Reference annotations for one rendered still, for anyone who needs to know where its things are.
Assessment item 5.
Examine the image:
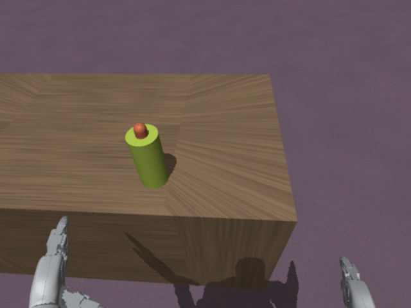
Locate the right robot hand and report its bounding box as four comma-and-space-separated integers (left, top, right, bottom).
340, 256, 376, 308

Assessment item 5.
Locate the bottle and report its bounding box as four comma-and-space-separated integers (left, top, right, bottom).
125, 123, 169, 189

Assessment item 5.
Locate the left robot hand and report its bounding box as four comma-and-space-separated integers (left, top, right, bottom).
29, 216, 105, 308

